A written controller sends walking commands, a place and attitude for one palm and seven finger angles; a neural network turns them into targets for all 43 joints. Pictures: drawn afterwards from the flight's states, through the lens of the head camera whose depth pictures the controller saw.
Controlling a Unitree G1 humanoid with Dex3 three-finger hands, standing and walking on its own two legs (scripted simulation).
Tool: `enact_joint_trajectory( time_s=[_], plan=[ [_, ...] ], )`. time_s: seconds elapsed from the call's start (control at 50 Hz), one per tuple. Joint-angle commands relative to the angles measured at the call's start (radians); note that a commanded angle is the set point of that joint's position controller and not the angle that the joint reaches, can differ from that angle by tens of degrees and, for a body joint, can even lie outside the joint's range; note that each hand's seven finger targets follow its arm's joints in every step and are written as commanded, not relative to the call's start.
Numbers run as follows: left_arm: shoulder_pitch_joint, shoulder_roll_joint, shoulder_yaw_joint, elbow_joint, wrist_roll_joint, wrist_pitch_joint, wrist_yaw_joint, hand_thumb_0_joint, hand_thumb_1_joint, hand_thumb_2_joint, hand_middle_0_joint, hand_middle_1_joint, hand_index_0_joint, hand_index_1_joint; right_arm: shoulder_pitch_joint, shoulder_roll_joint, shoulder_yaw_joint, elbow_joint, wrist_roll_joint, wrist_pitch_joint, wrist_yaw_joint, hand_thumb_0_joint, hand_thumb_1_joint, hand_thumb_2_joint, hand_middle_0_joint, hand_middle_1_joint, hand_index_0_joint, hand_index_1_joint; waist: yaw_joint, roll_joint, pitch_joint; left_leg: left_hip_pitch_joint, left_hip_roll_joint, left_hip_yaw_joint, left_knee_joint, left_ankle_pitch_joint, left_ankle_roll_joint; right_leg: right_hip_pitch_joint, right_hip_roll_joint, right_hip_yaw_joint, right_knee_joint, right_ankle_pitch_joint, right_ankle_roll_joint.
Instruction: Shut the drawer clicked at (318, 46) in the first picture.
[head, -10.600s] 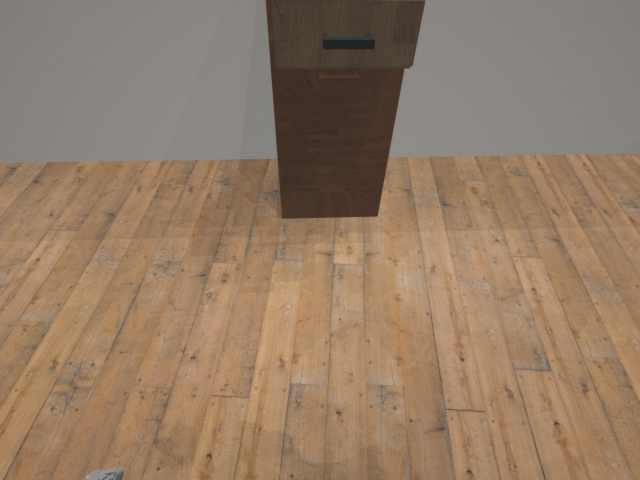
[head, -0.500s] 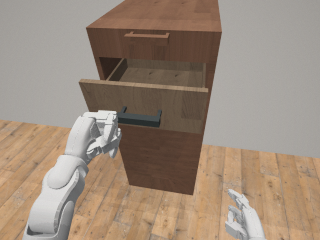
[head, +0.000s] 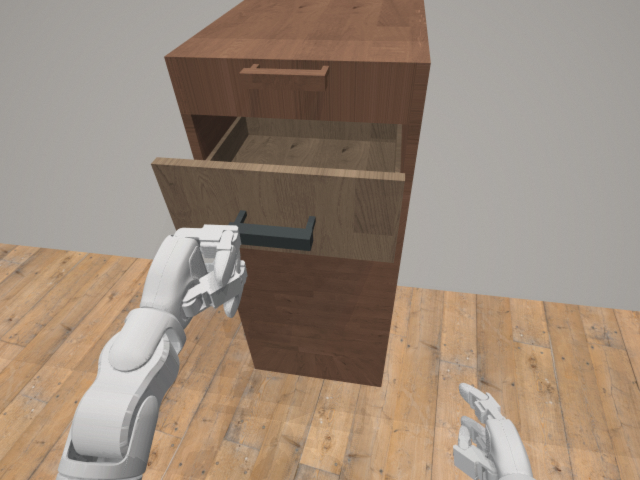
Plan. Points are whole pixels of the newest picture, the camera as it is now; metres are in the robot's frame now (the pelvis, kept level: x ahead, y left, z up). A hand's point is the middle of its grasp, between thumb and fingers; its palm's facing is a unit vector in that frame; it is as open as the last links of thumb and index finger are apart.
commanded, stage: bring the fist close to the handle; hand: left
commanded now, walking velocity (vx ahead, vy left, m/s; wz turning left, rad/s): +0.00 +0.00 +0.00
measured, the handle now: (272, 227) +0.46 +0.13 +0.08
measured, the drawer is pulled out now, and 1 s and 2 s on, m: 0.17 0.17 0.14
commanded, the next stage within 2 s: push the drawer shut in 1.34 s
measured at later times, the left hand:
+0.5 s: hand (264, 279) +0.31 +0.10 +0.13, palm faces -0.10 -0.99 -0.03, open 3.3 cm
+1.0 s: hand (289, 276) +0.36 +0.09 +0.08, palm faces -0.10 -0.99 -0.03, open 3.3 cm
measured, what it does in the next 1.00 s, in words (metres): stands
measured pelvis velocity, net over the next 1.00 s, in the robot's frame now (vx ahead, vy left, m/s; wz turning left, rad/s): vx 0.00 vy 0.00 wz -0.02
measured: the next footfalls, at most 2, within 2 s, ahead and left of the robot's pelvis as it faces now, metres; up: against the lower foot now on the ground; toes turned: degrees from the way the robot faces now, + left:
none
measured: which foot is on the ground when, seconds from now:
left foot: down 0.00-1.00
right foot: down 0.00-1.00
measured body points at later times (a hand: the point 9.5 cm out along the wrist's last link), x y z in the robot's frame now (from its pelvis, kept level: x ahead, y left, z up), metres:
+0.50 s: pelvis +0.00 +0.00 +0.00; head +0.00 -0.01 +0.45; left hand +0.31 +0.16 +0.13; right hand +0.18 -0.22 -0.08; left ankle -0.03 +0.13 -0.73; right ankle +0.03 -0.12 -0.73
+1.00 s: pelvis +0.00 +0.00 -0.01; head +0.03 -0.01 +0.44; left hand +0.36 +0.14 +0.08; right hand +0.15 -0.23 -0.11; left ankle -0.03 +0.13 -0.73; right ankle +0.03 -0.12 -0.73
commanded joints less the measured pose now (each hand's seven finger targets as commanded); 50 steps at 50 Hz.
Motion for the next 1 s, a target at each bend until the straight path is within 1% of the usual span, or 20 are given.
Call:
enact_joint_trajectory(
  time_s=[0.0,0.1,0.12,0.18,0.24,0.28,0.34,0.38,0.46,0.54,0.58,0.62,0.64,0.7,0.72,0.78,0.8,0.88,0.94,0.98],
  plan=[
    [-0.271,0.066,0.065,-0.123,-0.007,-0.077,0.007,0.0,0.9,0.9,-1.4,-1.6,-1.4,-1.6,-0.171,-0.092,-0.044,-0.168,-0.003,-0.053,-0.007,0.0,-0.9,-0.9,0.2,0.3,0.2,0.3,-0.007,-0.105,-0.105,-0.078,-0.015,0.05,-0.088,0.176,0.035,0.072,0.001,-0.032,-0.109,0.075,-0.004],
    [-0.329,0.063,0.051,-0.095,0.01,-0.132,0.016,0.0,0.9,0.9,-1.4,-1.6,-1.4,-1.6,-0.153,-0.09,-0.051,-0.174,-0.007,-0.056,-0.007,0.0,-0.9,-0.9,0.2,0.3,0.2,0.3,-0.013,-0.084,-0.131,-0.073,-0.015,0.053,-0.076,0.179,0.032,0.067,0.001,-0.027,-0.096,0.087,-0.006],
    [-0.35,0.036,0.02,-0.082,0.014,-0.145,0.015,0.0,0.9,0.9,-1.4,-1.6,-1.4,-1.6,-0.15,-0.086,-0.048,-0.173,-0.008,-0.056,-0.007,0.0,-0.9,-0.9,0.2,0.3,0.2,0.3,-0.02,-0.076,-0.124,-0.074,-0.017,0.053,-0.077,0.17,0.032,0.058,0.0,-0.029,-0.096,0.079,-0.006],
    [-0.352,0.068,0.051,-0.052,0.023,-0.187,0.027,0.0,0.9,0.9,-1.4,-1.6,-1.4,-1.6,-0.128,-0.091,-0.055,-0.167,-0.013,-0.064,-0.007,0.0,-0.9,-0.9,0.2,0.3,0.2,0.3,-0.013,-0.085,-0.157,-0.074,-0.015,0.05,-0.071,0.191,0.03,0.07,0.004,-0.031,-0.079,0.108,-0.009],
    [-0.377,0.038,0.029,-0.014,0.025,-0.212,0.028,0.0,0.9,0.9,-1.4,-1.6,-1.4,-1.6,-0.121,-0.088,-0.055,-0.166,-0.016,-0.062,-0.006,0.0,-0.9,-0.9,0.2,0.3,0.2,0.3,-0.019,-0.078,-0.154,-0.088,-0.016,0.052,-0.067,0.2,0.027,0.071,0.0,-0.029,-0.071,0.136,-0.011],
    [-0.358,0.057,0.045,0.023,0.034,-0.226,0.033,0.0,0.9,0.9,-1.4,-1.6,-1.4,-1.6,-0.109,-0.093,-0.059,-0.162,-0.017,-0.06,-0.004,0.0,-0.9,-0.9,0.2,0.3,0.2,0.3,-0.016,-0.078,-0.164,-0.092,-0.014,0.055,-0.06,0.221,0.026,0.074,0.002,-0.031,-0.062,0.162,-0.012],
    [-0.38,0.019,0.012,0.038,0.034,-0.247,0.031,0.0,0.9,0.9,-1.4,-1.6,-1.4,-1.6,-0.098,-0.089,-0.062,-0.164,-0.016,-0.059,-0.002,0.0,-0.9,-0.9,0.2,0.3,0.2,0.3,-0.025,-0.056,-0.172,-0.091,-0.013,0.057,-0.052,0.236,0.023,0.066,0.001,-0.034,-0.05,0.194,-0.014],
    [-0.379,0.024,0.013,0.071,0.037,-0.267,0.036,0.0,0.9,0.9,-1.4,-1.6,-1.4,-1.6,-0.087,-0.094,-0.067,-0.162,-0.018,-0.06,-0.002,0.0,-0.9,-0.9,0.2,0.3,0.2,0.3,-0.03,-0.096,-0.167,-0.103,-0.01,0.054,-0.045,0.231,0.026,0.056,0.004,-0.034,-0.048,0.187,-0.01],
    [-0.422,0.011,0.006,0.103,0.044,-0.302,0.042,0.0,0.9,0.9,-1.4,-1.6,-1.4,-1.6,-0.072,-0.094,-0.071,-0.158,-0.02,-0.06,-0.002,0.0,-0.9,-0.9,0.2,0.3,0.2,0.3,-0.035,-0.067,-0.187,-0.11,-0.013,0.057,-0.036,0.227,0.022,0.048,0.001,-0.031,-0.036,0.194,-0.014],
    [-0.435,0.004,0.002,0.152,0.052,-0.343,0.051,0.0,0.9,0.9,-1.4,-1.6,-1.4,-1.6,-0.05,-0.094,-0.076,-0.154,-0.023,-0.061,0.003,0.0,-0.9,-0.9,0.2,0.3,0.2,0.3,-0.036,-0.068,-0.204,-0.121,-0.009,0.052,-0.025,0.254,0.017,0.044,0.002,-0.035,-0.012,0.226,-0.017],
    [-0.431,0.018,0.013,0.187,0.055,-0.363,0.055,0.0,0.9,0.9,-1.4,-1.6,-1.4,-1.6,-0.037,-0.099,-0.079,-0.149,-0.027,-0.06,0.005,0.0,-0.9,-0.9,0.2,0.3,0.2,0.3,-0.039,-0.11,-0.218,-0.137,-0.009,0.054,-0.014,0.262,0.021,0.05,0.004,-0.032,-0.006,0.24,-0.014],
    [-0.447,0.004,0.006,0.193,0.058,-0.383,0.054,0.0,0.9,0.9,-1.4,-1.6,-1.4,-1.6,-0.032,-0.097,-0.08,-0.15,-0.028,-0.058,0.007,0.0,-0.9,-0.9,0.2,0.3,0.2,0.3,-0.038,-0.073,-0.236,-0.138,-0.011,0.057,-0.01,0.271,0.017,0.049,0.001,-0.03,0.005,0.257,-0.017],
    [-0.434,0.01,0.019,0.222,0.055,-0.388,0.055,0.0,0.9,0.9,-1.4,-1.6,-1.4,-1.6,-0.027,-0.097,-0.083,-0.148,-0.027,-0.057,0.007,0.0,-0.9,-0.9,0.2,0.3,0.2,0.3,-0.037,-0.091,-0.231,-0.148,-0.009,0.059,-0.003,0.272,0.017,0.045,0.002,-0.031,0.007,0.263,-0.016],
    [-0.485,0.005,0.006,0.276,0.06,-0.413,0.055,0.0,0.9,0.9,-1.4,-1.6,-1.4,-1.6,-0.015,-0.102,-0.086,-0.138,-0.025,-0.049,0.007,0.0,-0.9,-0.9,0.2,0.3,0.2,0.3,-0.055,-0.101,-0.208,-0.172,-0.009,0.057,0.007,0.24,0.018,0.01,0.004,-0.028,0.008,0.23,-0.014],
    [-0.504,0.001,0.004,0.281,0.061,-0.424,0.056,0.0,0.9,0.9,-1.4,-1.6,-1.4,-1.6,-0.012,-0.1,-0.087,-0.138,-0.026,-0.049,0.006,0.0,-0.9,-0.9,0.2,0.3,0.2,0.3,-0.054,-0.072,-0.226,-0.167,-0.011,0.059,0.01,0.235,0.016,0.007,0.003,-0.027,0.014,0.225,-0.016],
    [-0.557,-0.022,-0.026,0.323,0.066,-0.454,0.059,0.0,0.9,0.9,-1.4,-1.6,-1.4,-1.6,0.011,-0.103,-0.091,-0.13,-0.027,-0.05,0.007,0.0,-0.9,-0.9,0.2,0.3,0.2,0.3,-0.074,-0.092,-0.24,-0.175,-0.007,0.053,0.026,0.241,0.016,-0.016,0.006,-0.031,0.03,0.23,-0.014],
    [-0.554,-0.011,-0.006,0.351,0.065,-0.464,0.062,0.0,0.9,0.9,-1.4,-1.6,-1.4,-1.6,0.014,-0.104,-0.093,-0.128,-0.029,-0.05,0.007,0.0,-0.9,-0.9,0.2,0.3,0.2,0.3,-0.065,-0.104,-0.248,-0.189,-0.008,0.052,0.031,0.239,0.016,-0.012,0.005,-0.028,0.035,0.232,-0.015],
    [-0.63,0.001,0.005,0.448,0.073,-0.505,0.072,0.0,0.9,0.9,-1.4,-1.6,-1.4,-1.6,0.037,-0.111,-0.096,-0.112,-0.03,-0.043,0.007,0.0,-0.9,-0.9,0.2,0.3,0.2,0.3,-0.079,-0.102,-0.25,-0.223,-0.01,0.051,0.044,0.213,0.015,-0.044,0.006,-0.025,0.05,0.203,-0.016],
    [-0.624,0.019,0.04,0.467,0.071,-0.543,0.074,0.0,0.9,0.9,-1.4,-1.6,-1.4,-1.6,0.046,-0.109,-0.102,-0.116,-0.035,-0.041,0.013,0.0,-0.9,-0.9,0.2,0.3,0.2,0.3,-0.058,-0.074,-0.319,-0.23,-0.013,0.062,0.059,0.244,0.012,-0.01,0.003,-0.016,0.071,0.256,-0.02],
    [-0.618,0.043,0.057,0.46,0.07,-0.565,0.072,0.0,0.9,0.9,-1.4,-1.6,-1.4,-1.6,0.054,-0.111,-0.106,-0.12,-0.035,-0.038,0.014,0.0,-0.9,-0.9,0.2,0.3,0.2,0.3,-0.053,-0.098,-0.36,-0.234,-0.01,0.064,0.064,0.286,0.014,0.027,0.004,-0.012,0.083,0.306,-0.019]
  ],
)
